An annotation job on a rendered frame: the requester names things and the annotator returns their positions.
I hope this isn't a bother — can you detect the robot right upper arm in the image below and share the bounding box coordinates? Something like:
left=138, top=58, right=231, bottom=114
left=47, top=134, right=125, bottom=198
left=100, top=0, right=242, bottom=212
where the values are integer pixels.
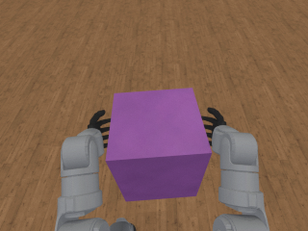
left=213, top=214, right=268, bottom=231

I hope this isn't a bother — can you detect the robot left upper arm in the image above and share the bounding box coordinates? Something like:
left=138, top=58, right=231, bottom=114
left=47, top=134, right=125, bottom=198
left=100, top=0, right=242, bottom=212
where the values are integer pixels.
left=58, top=218, right=111, bottom=231

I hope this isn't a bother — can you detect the robot right forearm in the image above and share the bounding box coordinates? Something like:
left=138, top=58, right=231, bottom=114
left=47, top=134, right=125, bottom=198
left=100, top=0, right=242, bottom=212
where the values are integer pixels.
left=212, top=125, right=270, bottom=231

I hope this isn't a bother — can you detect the robot left thigh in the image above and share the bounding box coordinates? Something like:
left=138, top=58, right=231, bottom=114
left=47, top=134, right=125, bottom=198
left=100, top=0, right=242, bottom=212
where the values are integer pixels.
left=110, top=221, right=134, bottom=231

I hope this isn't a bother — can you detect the left robot hand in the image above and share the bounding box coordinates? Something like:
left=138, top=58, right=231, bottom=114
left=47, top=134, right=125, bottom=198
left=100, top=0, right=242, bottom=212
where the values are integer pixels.
left=88, top=110, right=111, bottom=148

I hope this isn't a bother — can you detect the carton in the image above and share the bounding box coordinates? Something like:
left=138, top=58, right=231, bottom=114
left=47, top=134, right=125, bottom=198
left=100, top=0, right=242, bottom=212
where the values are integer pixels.
left=105, top=88, right=212, bottom=202

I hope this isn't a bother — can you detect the robot left forearm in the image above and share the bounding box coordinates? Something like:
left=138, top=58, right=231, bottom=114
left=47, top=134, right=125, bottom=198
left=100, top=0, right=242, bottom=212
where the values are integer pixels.
left=55, top=128, right=105, bottom=231

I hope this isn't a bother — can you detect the left robot shin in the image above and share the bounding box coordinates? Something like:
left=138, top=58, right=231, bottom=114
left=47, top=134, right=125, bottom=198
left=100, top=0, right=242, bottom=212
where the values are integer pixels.
left=115, top=218, right=129, bottom=223

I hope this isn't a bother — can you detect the right robot hand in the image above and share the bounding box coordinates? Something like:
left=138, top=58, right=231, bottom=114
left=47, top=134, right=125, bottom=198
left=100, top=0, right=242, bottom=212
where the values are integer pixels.
left=201, top=107, right=227, bottom=146

